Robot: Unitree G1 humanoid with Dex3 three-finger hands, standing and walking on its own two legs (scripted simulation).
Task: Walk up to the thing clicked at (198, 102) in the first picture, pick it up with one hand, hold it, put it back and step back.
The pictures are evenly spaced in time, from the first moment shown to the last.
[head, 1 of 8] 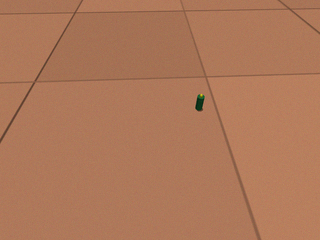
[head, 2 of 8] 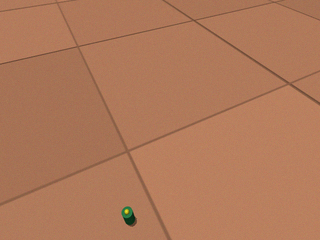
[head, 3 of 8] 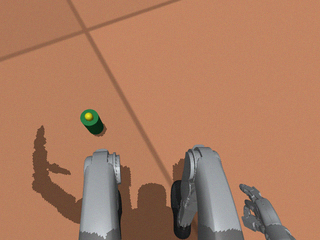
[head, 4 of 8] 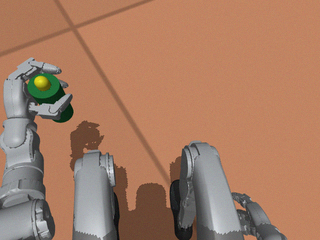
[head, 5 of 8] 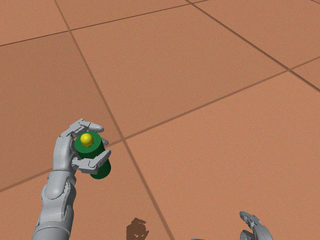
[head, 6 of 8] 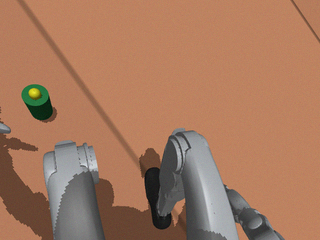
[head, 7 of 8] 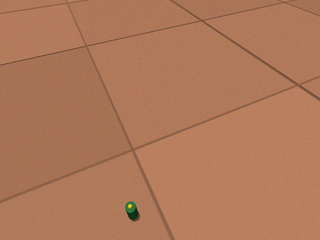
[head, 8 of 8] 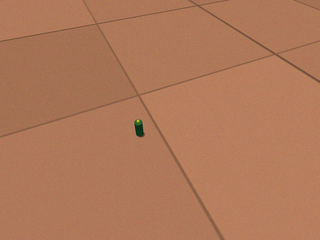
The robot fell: no
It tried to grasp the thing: yes
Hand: left
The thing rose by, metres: 0.69
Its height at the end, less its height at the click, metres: +0.00
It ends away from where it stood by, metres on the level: 0.01
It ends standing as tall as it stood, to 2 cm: yes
